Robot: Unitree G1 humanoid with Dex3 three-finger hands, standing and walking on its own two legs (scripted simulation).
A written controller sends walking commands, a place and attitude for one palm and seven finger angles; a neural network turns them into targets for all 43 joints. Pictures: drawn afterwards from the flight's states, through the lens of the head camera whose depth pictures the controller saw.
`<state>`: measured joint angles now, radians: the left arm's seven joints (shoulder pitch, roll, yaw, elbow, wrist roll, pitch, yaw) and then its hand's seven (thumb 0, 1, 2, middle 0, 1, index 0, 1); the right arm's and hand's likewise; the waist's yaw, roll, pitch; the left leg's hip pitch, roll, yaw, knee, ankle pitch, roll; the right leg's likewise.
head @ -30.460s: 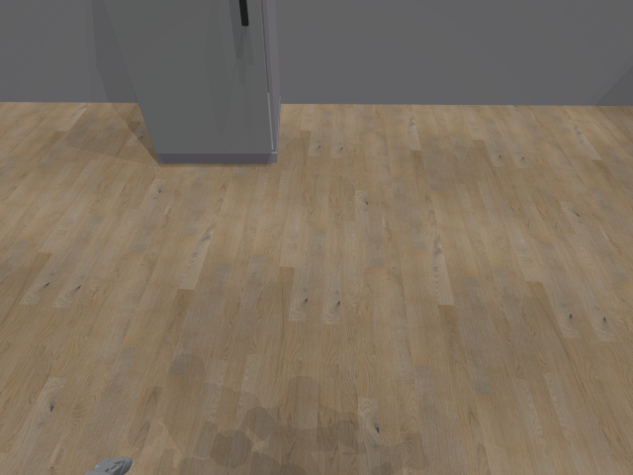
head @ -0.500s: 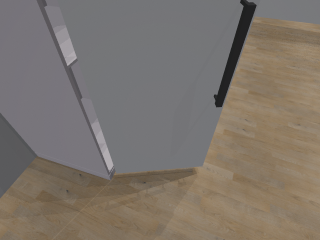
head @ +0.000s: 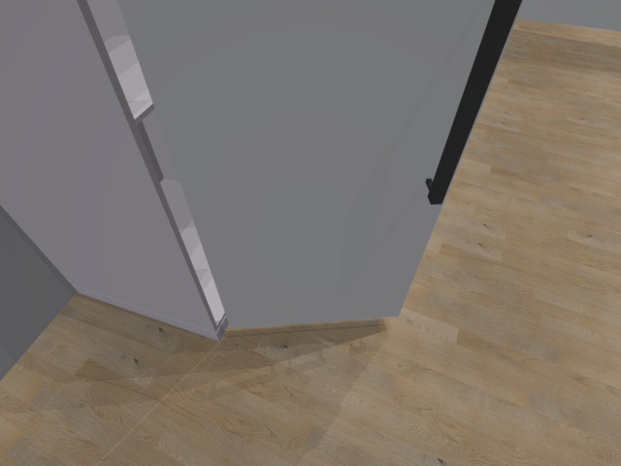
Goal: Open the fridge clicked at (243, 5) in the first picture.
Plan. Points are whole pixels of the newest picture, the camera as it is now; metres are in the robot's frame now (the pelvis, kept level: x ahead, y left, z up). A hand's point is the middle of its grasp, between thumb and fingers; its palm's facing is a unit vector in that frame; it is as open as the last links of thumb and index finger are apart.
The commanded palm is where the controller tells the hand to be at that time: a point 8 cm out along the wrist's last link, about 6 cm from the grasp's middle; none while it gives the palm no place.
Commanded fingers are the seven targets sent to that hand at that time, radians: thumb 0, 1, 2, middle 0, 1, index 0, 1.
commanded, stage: look to check the result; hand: right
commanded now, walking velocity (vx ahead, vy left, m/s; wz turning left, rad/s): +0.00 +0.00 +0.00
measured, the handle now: (459, 114) +0.65 -0.21 +0.12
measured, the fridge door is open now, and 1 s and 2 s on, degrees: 66 66 66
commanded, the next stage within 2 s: stand and wait in 0.26 s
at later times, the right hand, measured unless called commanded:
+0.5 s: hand out of the picture +0.08 -0.22 -0.16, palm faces -0.03 +0.95 -0.31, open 7.4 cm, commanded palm none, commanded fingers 0.00 -0.90 -0.90 0.20 0.30 0.20 0.30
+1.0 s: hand out of the picture +0.10 -0.21 -0.16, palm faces -0.04 +0.94 -0.33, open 7.4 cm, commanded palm none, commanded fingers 0.00 -0.90 -0.90 0.20 0.30 0.20 0.30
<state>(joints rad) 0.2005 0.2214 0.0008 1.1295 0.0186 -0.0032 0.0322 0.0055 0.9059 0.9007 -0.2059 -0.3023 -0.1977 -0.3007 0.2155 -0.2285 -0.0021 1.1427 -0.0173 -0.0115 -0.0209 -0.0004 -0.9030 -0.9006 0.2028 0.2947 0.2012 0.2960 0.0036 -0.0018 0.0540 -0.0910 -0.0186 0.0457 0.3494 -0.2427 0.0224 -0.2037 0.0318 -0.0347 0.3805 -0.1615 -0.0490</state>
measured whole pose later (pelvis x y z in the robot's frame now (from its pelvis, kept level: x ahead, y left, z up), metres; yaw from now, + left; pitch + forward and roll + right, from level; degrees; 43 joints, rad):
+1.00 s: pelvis +0.02 +0.03 +0.00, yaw +1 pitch -1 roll +0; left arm 0.11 0.32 0.00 1.13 0.02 -0.01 0.02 0.01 0.90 0.90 -0.21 -0.30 -0.20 -0.30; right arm 0.11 -0.31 0.00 1.12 -0.01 -0.02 -0.01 0.00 -0.90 -0.90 0.21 0.30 0.20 0.30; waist 0.01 0.00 0.05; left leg -0.02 -0.05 0.03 0.27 -0.23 0.05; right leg -0.14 0.01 -0.04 0.31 -0.17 -0.01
